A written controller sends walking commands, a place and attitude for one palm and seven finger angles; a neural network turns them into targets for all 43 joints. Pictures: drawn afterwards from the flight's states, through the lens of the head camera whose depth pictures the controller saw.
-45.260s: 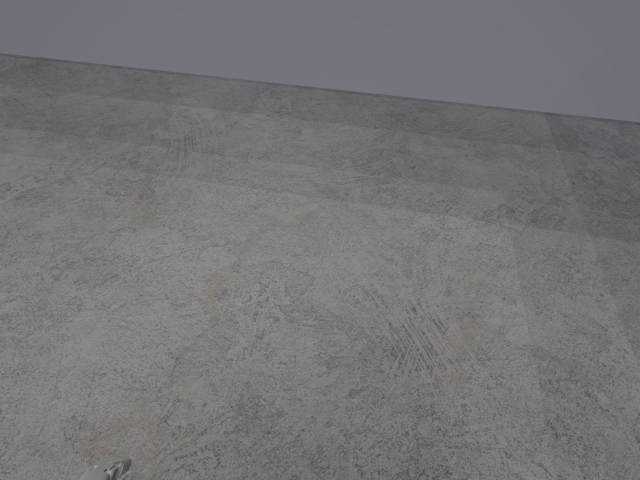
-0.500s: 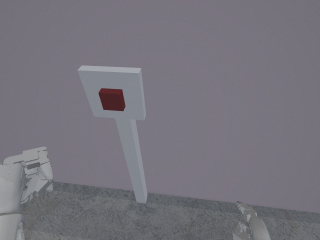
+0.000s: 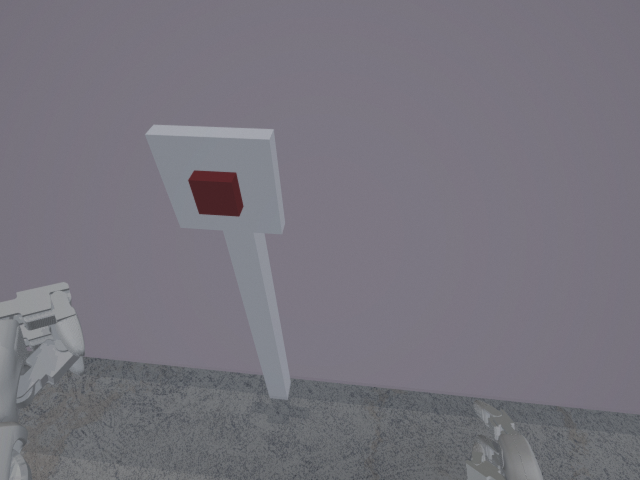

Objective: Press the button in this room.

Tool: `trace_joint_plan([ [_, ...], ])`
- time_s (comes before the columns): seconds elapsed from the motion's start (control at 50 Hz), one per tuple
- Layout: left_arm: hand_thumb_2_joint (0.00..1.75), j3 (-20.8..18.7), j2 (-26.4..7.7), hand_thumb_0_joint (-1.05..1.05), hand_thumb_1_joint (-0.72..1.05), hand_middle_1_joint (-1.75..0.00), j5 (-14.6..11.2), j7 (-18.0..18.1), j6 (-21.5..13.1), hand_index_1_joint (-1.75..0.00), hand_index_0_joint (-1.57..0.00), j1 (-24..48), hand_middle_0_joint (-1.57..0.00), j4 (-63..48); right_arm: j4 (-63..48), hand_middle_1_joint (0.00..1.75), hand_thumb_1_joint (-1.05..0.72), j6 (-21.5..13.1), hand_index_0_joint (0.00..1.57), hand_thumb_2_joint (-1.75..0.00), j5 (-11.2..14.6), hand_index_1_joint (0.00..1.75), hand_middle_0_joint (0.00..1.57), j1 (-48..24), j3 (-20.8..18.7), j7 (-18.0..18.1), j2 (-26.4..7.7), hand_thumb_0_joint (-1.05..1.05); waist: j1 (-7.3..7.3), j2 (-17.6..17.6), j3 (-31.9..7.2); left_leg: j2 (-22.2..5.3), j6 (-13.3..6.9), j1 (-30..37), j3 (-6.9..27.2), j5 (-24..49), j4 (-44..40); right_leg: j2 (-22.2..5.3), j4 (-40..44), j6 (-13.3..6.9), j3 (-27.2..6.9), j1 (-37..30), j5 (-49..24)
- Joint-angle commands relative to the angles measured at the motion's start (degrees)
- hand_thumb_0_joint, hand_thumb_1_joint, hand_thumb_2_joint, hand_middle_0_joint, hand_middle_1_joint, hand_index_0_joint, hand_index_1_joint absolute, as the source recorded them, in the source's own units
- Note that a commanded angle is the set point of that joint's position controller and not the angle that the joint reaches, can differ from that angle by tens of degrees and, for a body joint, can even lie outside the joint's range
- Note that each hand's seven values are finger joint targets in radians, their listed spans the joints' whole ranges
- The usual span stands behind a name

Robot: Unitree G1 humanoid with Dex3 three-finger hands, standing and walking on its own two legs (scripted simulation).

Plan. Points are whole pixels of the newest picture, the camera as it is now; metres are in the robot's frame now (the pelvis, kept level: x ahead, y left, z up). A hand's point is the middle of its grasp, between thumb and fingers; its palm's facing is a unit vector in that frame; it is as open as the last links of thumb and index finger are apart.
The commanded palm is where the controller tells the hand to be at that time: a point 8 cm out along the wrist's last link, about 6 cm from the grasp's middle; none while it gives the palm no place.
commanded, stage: step back with the hand held close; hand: left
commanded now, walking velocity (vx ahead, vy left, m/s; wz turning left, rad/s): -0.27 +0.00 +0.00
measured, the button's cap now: (217, 192) +0.50 +0.22 +0.10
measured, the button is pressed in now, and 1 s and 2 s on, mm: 0 0 0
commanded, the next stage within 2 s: stop stepping back and stand still in 0.96 s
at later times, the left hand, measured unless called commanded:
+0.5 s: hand (30, 416) +0.13 +0.26 +0.15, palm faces +0.37 -0.80 -0.47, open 3.1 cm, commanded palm +0.07 +0.30 +0.17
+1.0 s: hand out of the picture +0.04 +0.24 +0.15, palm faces +0.31 -0.85 -0.44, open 3.1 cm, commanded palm -0.02 +0.29 +0.17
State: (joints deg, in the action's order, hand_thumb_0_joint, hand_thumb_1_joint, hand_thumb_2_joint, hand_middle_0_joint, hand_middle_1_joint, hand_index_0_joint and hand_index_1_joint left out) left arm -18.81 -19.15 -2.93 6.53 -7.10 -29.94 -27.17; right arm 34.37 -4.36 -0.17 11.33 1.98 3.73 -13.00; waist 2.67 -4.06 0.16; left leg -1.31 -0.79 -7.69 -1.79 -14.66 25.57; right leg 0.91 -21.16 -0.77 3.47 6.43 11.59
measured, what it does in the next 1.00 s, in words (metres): walks backwards: right foot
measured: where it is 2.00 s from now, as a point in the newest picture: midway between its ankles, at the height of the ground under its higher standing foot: outside the picture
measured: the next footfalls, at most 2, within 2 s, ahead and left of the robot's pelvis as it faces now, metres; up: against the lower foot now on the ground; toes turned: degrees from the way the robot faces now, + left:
right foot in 0.98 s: -0.24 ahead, -0.10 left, +0.00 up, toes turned -5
left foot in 1.44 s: -0.14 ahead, +0.15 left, +0.00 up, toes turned +0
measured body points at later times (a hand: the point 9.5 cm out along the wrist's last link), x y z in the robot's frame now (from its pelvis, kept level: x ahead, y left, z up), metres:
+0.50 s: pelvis -0.06 +0.02 -0.02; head -0.06 +0.02 +0.43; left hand +0.10 +0.30 +0.18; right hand +0.12 -0.21 -0.08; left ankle -0.01 +0.11 -0.74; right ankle +0.00 -0.11 -0.74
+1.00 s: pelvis -0.17 +0.02 -0.02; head -0.13 +0.04 +0.43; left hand +0.02 +0.29 +0.18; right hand +0.01 -0.20 -0.09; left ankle +0.00 +0.11 -0.74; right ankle -0.30 -0.10 -0.75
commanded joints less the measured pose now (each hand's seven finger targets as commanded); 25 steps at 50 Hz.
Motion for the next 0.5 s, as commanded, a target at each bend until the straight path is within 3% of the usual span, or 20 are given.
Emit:
trace_joint_plan([
  [0.0, 0.9, -4.3, -7.1, 0.0, 0.9, -1.5, 0.0, 0.3, -4.1, -1.5, -1.3, -1.3, -1.3, -8.8, -9.7, 0.3, -0.9, 0.0, 0.2, -0.9, -0.1, 0.3, 0.2, -6.5, -3.7, 0.1, -6.6, 0.0, -2.16, 3.7, -1.9, -1.2, -1.3, -1.9, 2.5, 9.9, -1.6, -6.0, 5.8, -0.2, -8.0, 5.2, -9.2],
  [0.06, 0.9, -5.0, -8.2, 0.0, 0.9, -1.5, 0.0, 0.6, -4.4, -1.5, -1.3, -4.0, -1.3, -11.7, -11.0, 0.3, -0.9, 1.3, 0.2, -0.9, 0.3, 0.3, 0.2, -6.6, -4.3, 0.1, -7.0, 0.0, -2.11, 2.4, -6.9, -2.3, -1.4, -2.3, 2.8, 15.1, -2.3, -5.2, 1.9, 0.5, -5.8, 2.2, -14.2],
  [0.12, 0.9, -8.7, -12.1, 0.0, 0.9, -1.5, 0.0, 1.3, -5.0, -1.5, -1.3, -5.1, -1.3, -16.1, -12.2, 0.3, -0.9, 2.0, 0.2, -0.9, 0.4, 0.3, 0.2, -7.0, -4.7, 0.5, -6.9, 0.0, -1.86, 3.5, -10.8, -2.7, -1.3, -3.4, 3.6, 19.0, -2.1, -4.5, -1.5, 0.8, -4.9, 0.0, -17.7],
  [0.16, 0.9, -9.3, -12.5, 0.0, 0.9, -1.5, 0.0, 1.7, -5.5, -1.5, -1.3, -6.4, -1.3, -17.5, -13.0, 0.3, -0.9, 2.2, 0.2, -0.9, 0.7, 0.3, 0.2, -6.7, -4.9, 0.6, -6.4, 0.0, -1.9, 3.7, -11.7, -3.2, -1.5, -4.8, 4.0, 19.7, -1.8, -4.4, -3.4, 0.9, -4.7, -0.5, -18.5],
  [0.22, 0.9, -10.6, -13.7, 0.0, 0.9, -1.5, 0.1, 2.1, -6.1, -1.5, -1.3, -6.9, -1.3, -19.8, -13.5, 0.3, -0.9, 2.1, 0.2, -0.9, 0.6, 0.3, 0.2, -6.7, -5.0, 1.0, -6.8, 0.0, -1.84, 0.0, -11.9, -4.0, -1.6, -7.2, 4.9, 20.6, -2.0, -3.7, -6.2, 1.1, -4.6, -0.8, -19.1],
  [0.26, 0.9, -9.9, -12.5, 0.0, 0.9, -1.5, 0.4, 2.2, -6.3, -1.5, -1.3, -7.8, -1.3, -19.6, -13.8, 0.3, -0.9, 1.7, 0.2, -0.9, 0.6, 0.3, 0.2, -6.1, -5.0, 1.0, -6.8, 0.0, -1.86, -1.7, -10.9, -5.0, -1.9, -10.1, 5.4, 19.7, -3.0, -3.0, -8.6, 1.3, -4.1, -1.2, -17.4],
  [0.34, 0.9, -8.9, -10.5, 0.0, 0.9, -1.5, 0.6, 2.1, -6.5, -1.5, -1.3, -7.7, -1.3, -17.1, -13.4, 0.3, -0.9, 0.9, 0.2, -0.9, 0.6, 0.3, 0.2, -5.5, -5.0, 0.9, -7.0, 0.0, -2.12, -1.1, -6.9, -6.5, -3.1, -18.9, 6.4, 7.6, -4.9, -2.9, -11.3, 1.3, -5.3, -1.4, -11.8],
  [0.4, 0.9, -8.6, -10.0, 0.0, 0.9, -1.5, 1.3, 2.3, -7.2, -1.5, -1.3, -6.3, -1.3, -16.7, -13.2, 0.3, -0.9, -0.1, 0.2, -0.9, 0.7, 0.3, 0.2, -4.9, -5.1, 0.9, -7.5, 0.0, -2.57, -0.5, -4.6, -6.9, -4.1, -26.3, 7.5, -7.6, -6.5, -2.9, -12.6, 1.1, -6.5, -2.5, -7.3],
  [0.44, 0.9, -8.6, -10.2, 0.0, 0.9, -1.5, 1.6, 2.5, -7.6, -1.5, -1.3, -4.7, -1.3, -16.5, -13.2, 0.3, -0.9, -0.5, 0.2, -0.9, 0.6, 0.3, 0.2, -4.6, -4.9, 1.1, -7.3, 0.0, -2.86, 2.7, -3.0, -5.7, -4.2, -28.5, 7.5, -14.4, -5.1, -4.1, -10.0, 0.7, -8.7, -0.4, -2.8],
  [0.48, 0.9, -8.6, -10.4, 0.0, 0.9, -1.5, 1.9, 2.8, -7.9, -1.5, -1.3, -3.2, -1.3, -16.2, -13.0, 0.3, -0.9, -0.7, 0.2, -0.9, 0.4, 0.3, 0.2, -4.0, -5.0, 1.1, -7.1, 0.0, -3.08, 7.3, -2.0, -3.3, -3.5, -25.7, 6.3, -17.3, 0.0, -6.3, -3.5, -0.4, -12.7, 6.2, 7.1],
])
